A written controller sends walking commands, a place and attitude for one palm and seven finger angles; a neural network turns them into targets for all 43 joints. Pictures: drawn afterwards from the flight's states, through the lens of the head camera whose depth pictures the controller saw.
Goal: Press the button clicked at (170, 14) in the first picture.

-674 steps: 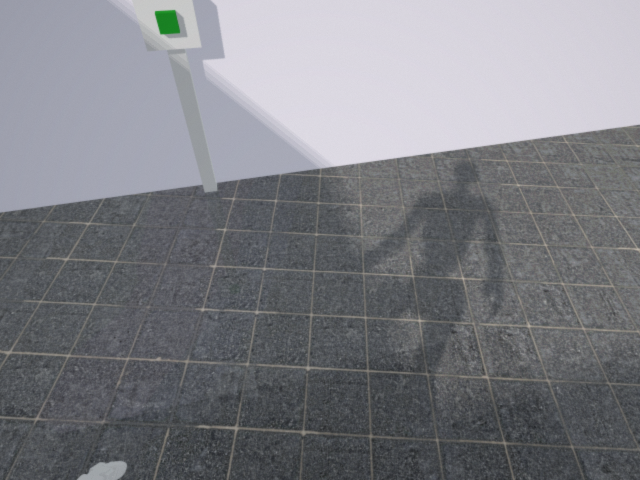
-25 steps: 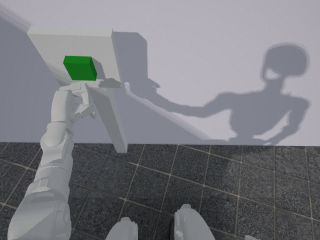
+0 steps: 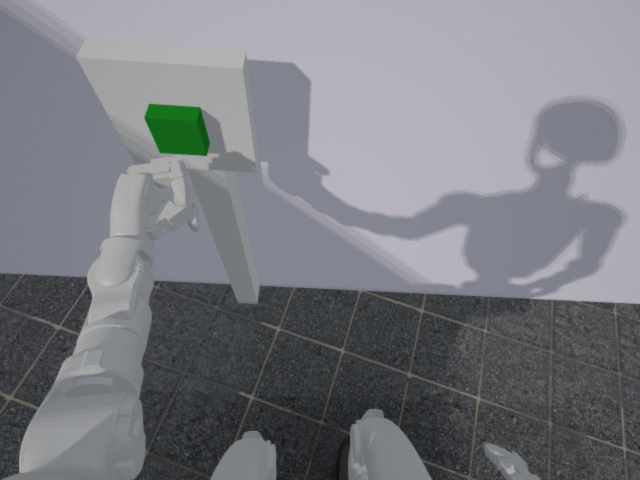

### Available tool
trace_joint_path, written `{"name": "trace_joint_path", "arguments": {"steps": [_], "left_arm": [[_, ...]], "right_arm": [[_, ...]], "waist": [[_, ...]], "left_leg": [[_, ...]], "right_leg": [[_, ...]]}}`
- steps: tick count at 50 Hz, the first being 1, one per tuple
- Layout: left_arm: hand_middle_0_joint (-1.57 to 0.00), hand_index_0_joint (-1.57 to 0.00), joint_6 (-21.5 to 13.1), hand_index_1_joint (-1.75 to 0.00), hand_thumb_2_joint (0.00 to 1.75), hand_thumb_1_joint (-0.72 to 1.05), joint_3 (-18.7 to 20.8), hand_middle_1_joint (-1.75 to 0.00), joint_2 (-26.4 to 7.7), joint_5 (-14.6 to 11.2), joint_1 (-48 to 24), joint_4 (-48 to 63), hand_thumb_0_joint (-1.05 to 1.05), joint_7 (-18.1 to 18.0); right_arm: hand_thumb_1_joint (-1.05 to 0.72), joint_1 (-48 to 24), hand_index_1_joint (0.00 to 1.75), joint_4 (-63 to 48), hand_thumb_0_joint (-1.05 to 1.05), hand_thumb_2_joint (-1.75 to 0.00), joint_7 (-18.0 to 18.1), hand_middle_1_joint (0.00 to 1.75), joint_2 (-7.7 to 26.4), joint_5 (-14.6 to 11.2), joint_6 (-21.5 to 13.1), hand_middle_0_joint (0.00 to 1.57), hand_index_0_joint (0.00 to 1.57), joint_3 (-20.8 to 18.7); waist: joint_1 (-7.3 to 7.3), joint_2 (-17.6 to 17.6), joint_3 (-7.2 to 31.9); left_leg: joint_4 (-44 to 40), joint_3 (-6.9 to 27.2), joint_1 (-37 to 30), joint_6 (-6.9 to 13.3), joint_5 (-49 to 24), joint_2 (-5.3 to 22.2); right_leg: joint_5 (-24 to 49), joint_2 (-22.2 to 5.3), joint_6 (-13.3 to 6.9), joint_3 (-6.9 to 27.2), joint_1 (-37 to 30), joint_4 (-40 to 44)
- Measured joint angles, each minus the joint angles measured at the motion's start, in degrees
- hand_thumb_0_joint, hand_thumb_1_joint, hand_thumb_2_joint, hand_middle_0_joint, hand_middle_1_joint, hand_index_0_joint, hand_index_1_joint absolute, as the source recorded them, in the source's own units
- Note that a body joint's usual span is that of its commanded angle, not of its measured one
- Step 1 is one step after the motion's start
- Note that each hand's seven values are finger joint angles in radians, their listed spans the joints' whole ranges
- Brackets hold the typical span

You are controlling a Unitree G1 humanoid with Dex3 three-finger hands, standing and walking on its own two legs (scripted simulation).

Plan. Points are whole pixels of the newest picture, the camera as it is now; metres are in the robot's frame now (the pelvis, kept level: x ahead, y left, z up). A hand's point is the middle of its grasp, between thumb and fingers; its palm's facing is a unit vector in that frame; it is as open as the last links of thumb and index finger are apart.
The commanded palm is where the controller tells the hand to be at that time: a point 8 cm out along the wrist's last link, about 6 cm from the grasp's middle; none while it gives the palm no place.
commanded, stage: press the button with the knuckle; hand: left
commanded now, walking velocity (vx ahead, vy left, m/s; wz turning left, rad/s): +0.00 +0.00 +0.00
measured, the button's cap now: (179, 129) +0.54 +0.18 +0.08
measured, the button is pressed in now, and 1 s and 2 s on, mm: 0 10 0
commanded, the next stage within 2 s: hold the button down briefly in 1.10 s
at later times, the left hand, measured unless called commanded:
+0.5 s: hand (200, 183) +0.47 +0.15 +0.05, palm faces -0.06 -1.00 -0.02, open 3.1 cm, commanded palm +0.44 +0.20 +0.05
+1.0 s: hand (197, 175) +0.49 +0.15 +0.04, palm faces -0.05 -1.00 -0.03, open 2.8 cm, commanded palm +0.49 +0.20 +0.05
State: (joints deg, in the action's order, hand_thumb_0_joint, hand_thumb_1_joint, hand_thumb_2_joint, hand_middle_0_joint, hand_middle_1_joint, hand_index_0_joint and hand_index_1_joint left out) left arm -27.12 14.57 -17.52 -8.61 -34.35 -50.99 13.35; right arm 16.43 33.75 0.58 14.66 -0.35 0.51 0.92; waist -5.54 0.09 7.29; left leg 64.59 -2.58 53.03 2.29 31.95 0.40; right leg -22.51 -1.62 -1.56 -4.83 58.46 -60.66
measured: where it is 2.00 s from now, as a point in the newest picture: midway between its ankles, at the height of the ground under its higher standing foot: outside the picture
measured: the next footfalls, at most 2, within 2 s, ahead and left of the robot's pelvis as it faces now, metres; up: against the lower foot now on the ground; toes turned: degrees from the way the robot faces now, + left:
none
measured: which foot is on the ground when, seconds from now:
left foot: down 0.00-1.00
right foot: down 0.00-1.00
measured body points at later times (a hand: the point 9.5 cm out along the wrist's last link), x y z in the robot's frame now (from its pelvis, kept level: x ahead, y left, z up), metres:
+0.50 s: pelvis +0.00 +0.00 +0.00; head +0.12 +0.01 +0.43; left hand +0.47 +0.20 +0.05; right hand +0.05 -0.26 -0.12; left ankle -0.01 +0.09 -0.65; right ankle +0.06 -0.11 -0.65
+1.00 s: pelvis -0.01 +0.00 -0.01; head +0.13 +0.02 +0.42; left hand +0.48 +0.21 +0.05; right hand +0.02 -0.27 -0.12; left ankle -0.01 +0.09 -0.65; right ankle +0.06 -0.11 -0.65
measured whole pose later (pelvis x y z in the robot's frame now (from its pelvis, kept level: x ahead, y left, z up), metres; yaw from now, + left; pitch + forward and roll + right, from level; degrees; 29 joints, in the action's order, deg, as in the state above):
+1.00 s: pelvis -0.01 +0.00 -0.01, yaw +1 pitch +23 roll -2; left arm -28.0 16.9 -23.8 -5.4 -50.9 -67.4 12.2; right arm 19.3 36.4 0.8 15.5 1.1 1.8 2.1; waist -9.2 0.9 6.5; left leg 67.6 -0.9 59.6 2.2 31.4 0.4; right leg -21.6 -1.8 -1.9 -6.4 63.7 -62.0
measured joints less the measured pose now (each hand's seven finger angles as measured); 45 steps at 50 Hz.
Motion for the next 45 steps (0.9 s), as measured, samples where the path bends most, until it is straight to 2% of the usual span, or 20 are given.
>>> {"name": "trace_joint_path", "arguments": {"steps": [8,16,22,35,45], "left_arm": [[-1.3,-1.3,0.85,-1.5,0.9,0.9,-0.34,-1.5,-0.02,-0.1,0.43,0.12,0.02,-0.2],[-1.3,-1.3,0.28,-1.5,0.9,0.9,-0.66,-1.5,-0.65,0.36,-3.35,-2.86,0.02,-0.81],[-1.3,-1.3,0.47,-1.5,0.9,0.9,0.49,-1.5,-0.84,1.37,-6.2,-5.78,0.02,-1.58],[-1.3,-1.3,-0.74,-1.5,0.9,0.83,2.91,-1.49,-3.64,2.57,-10.26,-10.45,-0.02,-0.64],[-1.3,-1.32,-0.81,-1.5,0.91,0.8,2.68,-1.49,-5.38,2.81,-14.05,-14.01,-0.02,-0.6]], "right_arm": [[-0.9,1.1,0.3,0.57,0.01,-0.89,0.05,0.3,-0.37,-0.13,0.42,0.2,0.2,0.39],[-0.9,1.65,0.3,1.9,0.01,-0.89,0.01,0.3,-0.19,0.23,0.26,0.2,0.2,0.08],[-0.9,2.1,0.3,1.63,0.01,-0.89,-0.23,0.3,0.11,0.54,0.96,0.2,0.2,0.07],[-0.9,3.08,0.3,1.92,0.01,-0.89,0.04,0.3,0.21,0.91,1.93,0.2,0.2,0.62],[-0.9,3.02,0.3,2.4,0.01,-0.89,0.14,0.3,0.7,1.32,1.61,0.2,0.2,0.81]], "waist": [[0.12,0.24,-0.13],[-0.51,0.5,0.03],[-1.34,0.58,0.12],[-2.45,0.47,-0.46],[-3.19,0.76,-0.58]], "left_leg": [[-0.4,0.03,-0.33,0.17,-0.03,-0.08],[0.24,0.34,0.61,0.2,0.18,-0.15],[0.36,-0.05,1.22,0.29,0.23,-0.07],[1.13,0.27,3.09,0.07,0.06,0.19],[2.34,1.15,5.4,-0.09,-0.32,0.14]], "right_leg": [[0.06,-0.03,0.2,0.01,-0.42,0.49],[-0.09,-0.13,0.27,-0.27,0.27,0.15],[-0.05,-0.02,0.31,0.12,1.11,-0.1],[0.23,0.19,0.01,-0.19,2.81,-0.56],[0.69,0.02,-0.23,-1.06,4.45,-1.03]]}}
